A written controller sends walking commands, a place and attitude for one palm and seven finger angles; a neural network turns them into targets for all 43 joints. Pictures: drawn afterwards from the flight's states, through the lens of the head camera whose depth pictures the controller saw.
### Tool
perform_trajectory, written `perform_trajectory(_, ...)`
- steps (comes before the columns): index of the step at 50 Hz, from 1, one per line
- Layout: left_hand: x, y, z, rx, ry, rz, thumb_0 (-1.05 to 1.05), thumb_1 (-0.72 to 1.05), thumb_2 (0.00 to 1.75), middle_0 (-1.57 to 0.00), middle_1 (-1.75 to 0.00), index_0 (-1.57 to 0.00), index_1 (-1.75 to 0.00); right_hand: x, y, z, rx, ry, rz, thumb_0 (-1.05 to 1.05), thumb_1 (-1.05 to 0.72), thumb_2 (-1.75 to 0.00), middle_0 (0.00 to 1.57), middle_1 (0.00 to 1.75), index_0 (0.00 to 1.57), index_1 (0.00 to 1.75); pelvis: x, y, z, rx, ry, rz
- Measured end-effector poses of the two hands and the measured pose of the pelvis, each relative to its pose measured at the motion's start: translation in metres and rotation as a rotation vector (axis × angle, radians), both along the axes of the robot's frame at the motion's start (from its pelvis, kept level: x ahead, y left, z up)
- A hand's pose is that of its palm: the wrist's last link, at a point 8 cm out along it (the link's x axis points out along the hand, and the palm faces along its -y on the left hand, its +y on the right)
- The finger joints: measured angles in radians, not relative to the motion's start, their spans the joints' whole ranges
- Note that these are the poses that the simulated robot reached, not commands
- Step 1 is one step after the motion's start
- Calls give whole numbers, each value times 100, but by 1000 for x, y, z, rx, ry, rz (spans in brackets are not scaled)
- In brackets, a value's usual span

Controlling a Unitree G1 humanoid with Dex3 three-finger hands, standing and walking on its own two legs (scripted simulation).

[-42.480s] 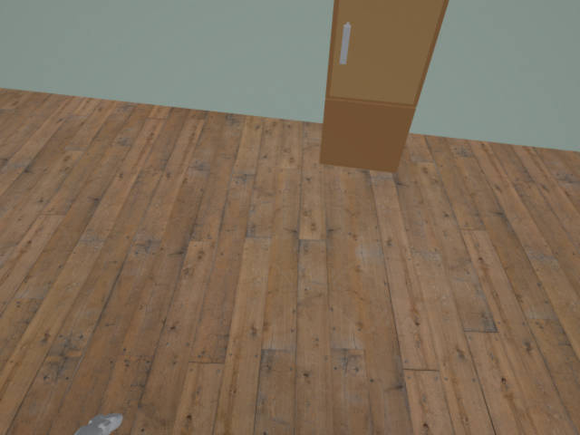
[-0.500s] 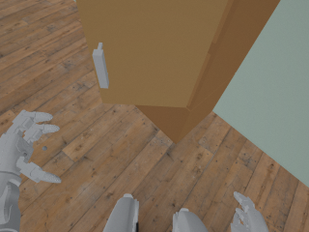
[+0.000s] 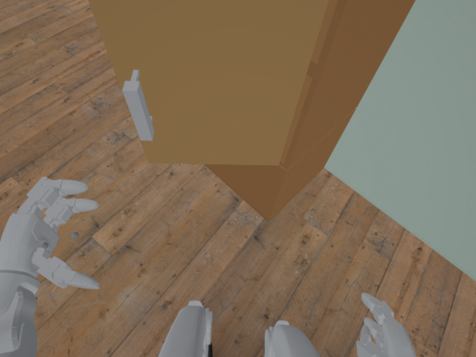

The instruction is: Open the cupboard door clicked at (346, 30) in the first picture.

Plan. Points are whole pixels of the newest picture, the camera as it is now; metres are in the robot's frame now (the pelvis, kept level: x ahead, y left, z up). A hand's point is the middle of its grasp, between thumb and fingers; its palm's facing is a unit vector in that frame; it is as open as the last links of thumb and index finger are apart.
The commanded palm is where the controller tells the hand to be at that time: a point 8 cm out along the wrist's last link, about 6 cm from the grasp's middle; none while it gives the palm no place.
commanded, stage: move the hooked fingers beside the handle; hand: left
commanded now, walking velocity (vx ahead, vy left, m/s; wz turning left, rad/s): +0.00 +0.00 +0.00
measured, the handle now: (141, 106) +0.58 +0.24 +0.01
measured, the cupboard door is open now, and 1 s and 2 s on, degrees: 46 46 46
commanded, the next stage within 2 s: none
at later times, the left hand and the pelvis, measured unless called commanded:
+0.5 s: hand (84, 196) +0.35 +0.28 +0.04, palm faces +0.05 -1.00 -0.03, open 14.0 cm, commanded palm +0.32 +0.32 +0.03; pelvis +0.00 +0.00 -0.01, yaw -1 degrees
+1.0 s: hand (96, 158) +0.43 +0.29 +0.03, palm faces +0.09 -1.00 -0.04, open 14.0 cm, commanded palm +0.41 +0.32 +0.03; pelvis -0.01 +0.01 -0.02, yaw -2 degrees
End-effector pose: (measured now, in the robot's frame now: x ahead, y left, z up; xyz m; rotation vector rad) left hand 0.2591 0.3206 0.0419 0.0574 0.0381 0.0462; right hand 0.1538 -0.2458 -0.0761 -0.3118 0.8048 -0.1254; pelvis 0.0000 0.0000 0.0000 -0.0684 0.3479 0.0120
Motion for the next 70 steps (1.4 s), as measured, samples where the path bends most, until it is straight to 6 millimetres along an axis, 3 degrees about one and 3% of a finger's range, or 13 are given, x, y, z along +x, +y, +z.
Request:
perform_trajectory(7, 5, 5, 0, -8, -19, 38, -2, -50, 30, -30, -120, -30, -120, 6, -1, -3, 1, 0, 13, 1, -91, -90, 20, 30, 21, 30, 1, -3, -3, 1, 3, 3)
perform_trajectory(15, 33, 6, -5, -16, -29, 4, -2, -50, 30, -30, -120, -30, -120, -2, -8, -9, -28, 29, -6, 1, -91, -90, 20, 30, 21, 30, -1, -3, -8, -5, 11, -1)
perform_trajectory(37, 98, 12, -7, -24, -45, 12, -2, -50, 30, -30, -120, -30, -120, -62, -11, -25, -55, 218, -85, 1, -91, -90, 20, 30, 21, 30, -8, 9, -12, -11, 44, -13)
perform_trajectory(42, 116, 8, -7, -25, -41, -5, -2, -50, 30, -30, -120, -30, -120, -73, -11, -27, -57, 252, -106, 1, -91, -90, 20, 30, 21, 30, -9, 11, -13, -13, 55, -17)
perform_trajectory(51, 146, 17, -9, -15, -39, 40, -2, -50, 30, -30, -120, -30, -120, -93, -13, -33, -70, 329, -128, 1, -91, -90, 20, 30, 21, 30, -10, 11, -19, -17, 83, -23)
perform_trajectory(61, 175, 9, -12, -33, -16, 11, -2, -50, 30, -30, -120, -30, -120, -114, -18, -38, -76, 419, -168, 1, -91, -90, 20, 30, 21, 30, -8, 10, -23, -21, 110, -28)
perform_trajectory(70, 197, 19, -7, -17, -50, 50, -2, -50, 30, -30, -120, -30, -120, -129, -22, -42, -85, 473, -193, 1, -91, -90, 20, 30, 21, 30, -8, 7, -30, -29, 131, -38)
